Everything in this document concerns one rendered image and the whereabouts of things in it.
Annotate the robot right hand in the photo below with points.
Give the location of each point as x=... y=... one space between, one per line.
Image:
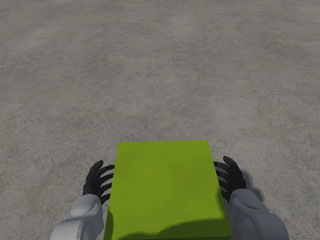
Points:
x=234 y=177

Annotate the left robot forearm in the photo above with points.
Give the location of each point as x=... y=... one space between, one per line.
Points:
x=84 y=221

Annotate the right robot forearm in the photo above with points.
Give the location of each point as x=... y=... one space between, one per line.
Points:
x=252 y=219

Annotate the carton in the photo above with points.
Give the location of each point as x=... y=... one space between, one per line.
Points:
x=166 y=190

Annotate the robot left hand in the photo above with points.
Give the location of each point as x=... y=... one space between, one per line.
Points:
x=93 y=181

